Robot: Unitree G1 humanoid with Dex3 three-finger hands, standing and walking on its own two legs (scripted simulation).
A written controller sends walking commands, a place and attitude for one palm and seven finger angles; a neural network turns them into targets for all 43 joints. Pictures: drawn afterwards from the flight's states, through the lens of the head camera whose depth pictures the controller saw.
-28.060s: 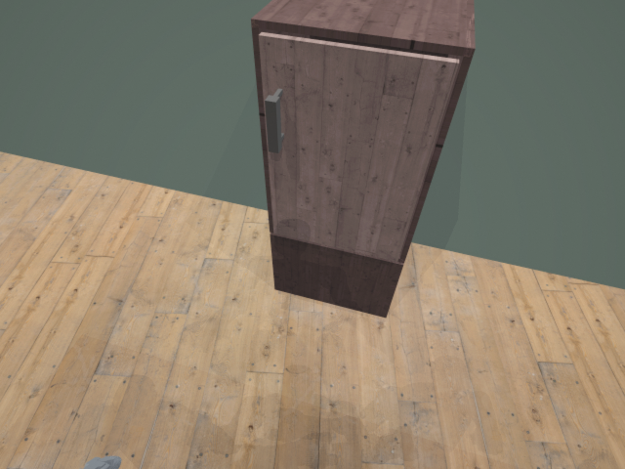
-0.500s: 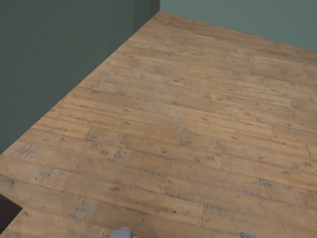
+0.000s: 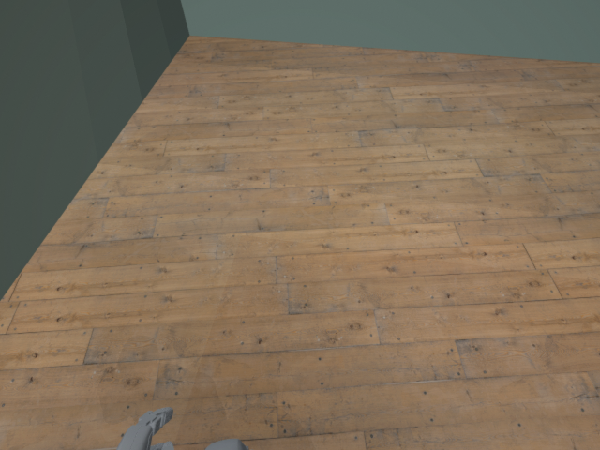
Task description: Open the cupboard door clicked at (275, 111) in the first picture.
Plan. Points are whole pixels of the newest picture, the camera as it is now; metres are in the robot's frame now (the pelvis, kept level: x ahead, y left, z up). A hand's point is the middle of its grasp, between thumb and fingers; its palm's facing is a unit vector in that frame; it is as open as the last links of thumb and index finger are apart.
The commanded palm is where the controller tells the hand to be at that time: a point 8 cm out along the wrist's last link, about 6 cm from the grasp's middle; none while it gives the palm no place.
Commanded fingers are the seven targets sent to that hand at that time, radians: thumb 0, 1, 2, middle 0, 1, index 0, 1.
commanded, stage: walk to a spot facing it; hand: left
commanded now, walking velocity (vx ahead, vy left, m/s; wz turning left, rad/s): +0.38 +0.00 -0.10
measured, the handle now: out of the picture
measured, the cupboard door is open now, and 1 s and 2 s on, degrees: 46 46 46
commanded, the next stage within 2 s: turn to face it in 0.42 s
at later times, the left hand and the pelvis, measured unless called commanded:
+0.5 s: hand (194, 361) +0.28 +0.19 -0.16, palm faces -0.03 -0.99 -0.16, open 7.4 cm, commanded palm none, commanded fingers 0.00 0.90 0.90 -0.20 -0.30 -0.20 -0.30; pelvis +0.24 +0.01 +0.01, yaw -6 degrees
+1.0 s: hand (222, 276) +0.45 +0.17 -0.19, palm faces +0.15 -0.97 -0.16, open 7.3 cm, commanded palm none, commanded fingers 0.00 0.90 0.90 -0.20 -0.30 -0.20 -0.30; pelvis +0.38 -0.02 -0.01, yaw +8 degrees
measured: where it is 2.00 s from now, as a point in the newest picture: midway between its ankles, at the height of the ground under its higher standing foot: (333, 350)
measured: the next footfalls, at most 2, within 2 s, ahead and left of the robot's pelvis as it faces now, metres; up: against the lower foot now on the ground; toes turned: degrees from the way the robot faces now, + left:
left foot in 0.28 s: +0.29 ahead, +0.12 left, +0.00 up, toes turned +6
right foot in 0.64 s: +0.41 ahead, -0.15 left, +0.00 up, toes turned -13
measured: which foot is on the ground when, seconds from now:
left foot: up 0.00-0.26, down 0.28-0.64, up 0.66-0.94, down 0.96-1.00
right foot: down 0.00-0.28, up 0.30-0.62, down 0.64-0.96, up 0.98-1.00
